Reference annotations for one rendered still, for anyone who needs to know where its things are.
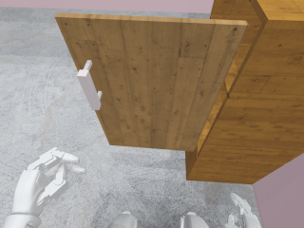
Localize left robot thigh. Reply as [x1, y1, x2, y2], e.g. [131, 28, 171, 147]
[108, 214, 138, 228]

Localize left robot hand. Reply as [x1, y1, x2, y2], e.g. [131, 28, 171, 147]
[12, 147, 86, 217]

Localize right robot hand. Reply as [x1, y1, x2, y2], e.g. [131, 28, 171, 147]
[224, 192, 261, 228]

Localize robot thigh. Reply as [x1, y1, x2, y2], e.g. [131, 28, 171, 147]
[179, 215, 209, 228]
[108, 214, 138, 228]

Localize cupboard door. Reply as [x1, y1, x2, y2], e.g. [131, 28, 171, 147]
[55, 12, 249, 152]

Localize handle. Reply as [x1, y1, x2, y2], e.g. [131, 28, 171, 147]
[77, 60, 103, 110]

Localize robot left forearm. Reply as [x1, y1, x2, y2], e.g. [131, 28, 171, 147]
[3, 212, 42, 228]

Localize right robot thigh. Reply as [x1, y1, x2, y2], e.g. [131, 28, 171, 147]
[179, 215, 209, 228]

